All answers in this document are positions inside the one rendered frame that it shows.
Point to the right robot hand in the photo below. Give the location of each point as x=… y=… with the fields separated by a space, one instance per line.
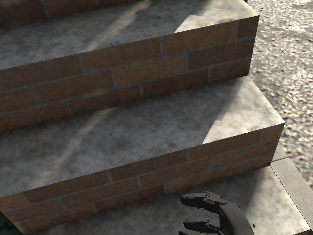
x=231 y=220

